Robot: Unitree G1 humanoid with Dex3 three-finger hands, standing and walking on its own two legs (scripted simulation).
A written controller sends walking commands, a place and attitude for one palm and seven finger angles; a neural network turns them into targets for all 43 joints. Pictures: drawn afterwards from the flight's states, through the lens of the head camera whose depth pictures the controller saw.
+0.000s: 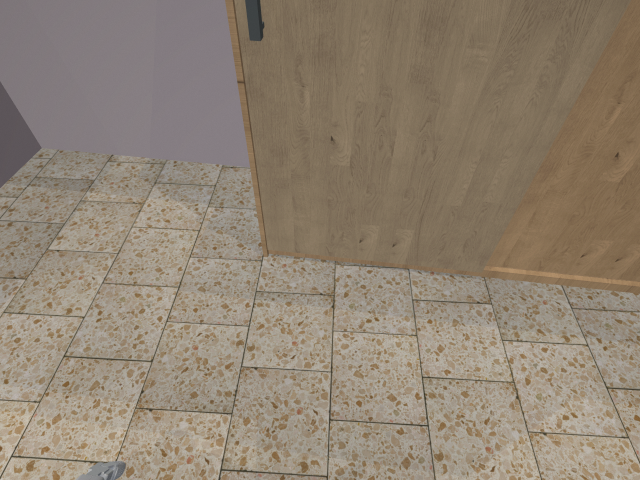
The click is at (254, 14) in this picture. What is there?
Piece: wardrobe's sliding door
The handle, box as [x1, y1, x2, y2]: [245, 0, 263, 40]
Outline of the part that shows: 245,0 250,40 260,40 262,37 263,22 261,20 259,0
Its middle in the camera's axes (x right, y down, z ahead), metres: -0.14 -0.57 +0.80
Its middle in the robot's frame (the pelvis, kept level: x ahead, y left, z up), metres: +1.01 +0.20 +0.25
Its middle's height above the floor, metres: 1.02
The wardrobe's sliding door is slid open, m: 0.00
